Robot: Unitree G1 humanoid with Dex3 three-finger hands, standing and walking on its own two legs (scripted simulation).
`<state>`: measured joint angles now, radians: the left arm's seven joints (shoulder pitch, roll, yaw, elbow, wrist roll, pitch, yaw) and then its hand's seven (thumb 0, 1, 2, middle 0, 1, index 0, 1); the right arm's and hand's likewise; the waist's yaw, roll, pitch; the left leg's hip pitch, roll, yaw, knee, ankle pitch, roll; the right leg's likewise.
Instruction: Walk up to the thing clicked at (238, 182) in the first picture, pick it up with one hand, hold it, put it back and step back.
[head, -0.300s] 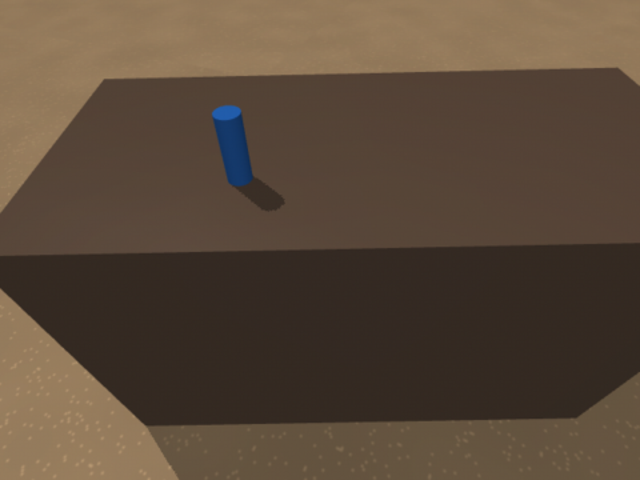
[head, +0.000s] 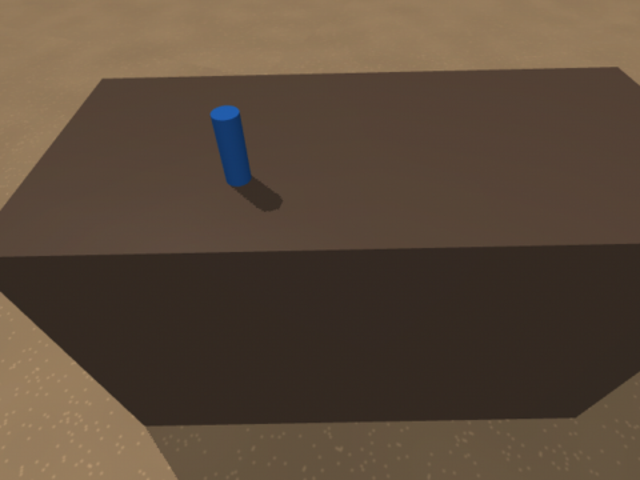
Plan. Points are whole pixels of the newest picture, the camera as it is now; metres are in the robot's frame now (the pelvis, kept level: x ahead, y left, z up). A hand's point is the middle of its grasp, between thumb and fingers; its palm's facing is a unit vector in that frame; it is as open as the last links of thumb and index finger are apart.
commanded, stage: stand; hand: left
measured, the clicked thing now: (232, 148) +0.63 +0.17 +0.08
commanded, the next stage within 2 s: walk up in 0.82 s
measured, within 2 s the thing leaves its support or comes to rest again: neither
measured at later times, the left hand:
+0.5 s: hand out of the picture +0.08 +0.25 -0.15, palm faces -0.02 -0.94 -0.35, open 7.4 cm
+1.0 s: hand out of the picture +0.09 +0.26 -0.15, palm faces -0.02 -0.93 -0.36, open 7.4 cm
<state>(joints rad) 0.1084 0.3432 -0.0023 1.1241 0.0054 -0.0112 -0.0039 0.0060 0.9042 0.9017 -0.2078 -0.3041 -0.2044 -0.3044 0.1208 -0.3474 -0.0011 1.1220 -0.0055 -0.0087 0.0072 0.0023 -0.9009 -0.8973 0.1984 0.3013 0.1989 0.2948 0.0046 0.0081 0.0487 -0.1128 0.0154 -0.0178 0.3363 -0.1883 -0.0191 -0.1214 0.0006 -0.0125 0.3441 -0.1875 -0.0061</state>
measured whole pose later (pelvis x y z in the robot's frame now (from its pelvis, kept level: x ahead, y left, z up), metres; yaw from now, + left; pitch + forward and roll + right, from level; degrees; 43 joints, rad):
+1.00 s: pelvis +0.02 -0.02 -0.01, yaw -1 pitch -3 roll +2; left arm 0.19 0.43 0.10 0.99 0.04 0.04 -0.08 0.01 0.90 0.90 -0.21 -0.30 -0.20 -0.30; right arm 0.27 -0.36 -0.06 1.02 -0.03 -0.06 0.00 0.00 -0.90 -0.90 0.20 0.30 0.20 0.30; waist 0.00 -0.06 0.05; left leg -0.10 0.02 0.00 0.40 -0.27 -0.01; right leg -0.37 -0.05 0.05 0.82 -0.42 -0.03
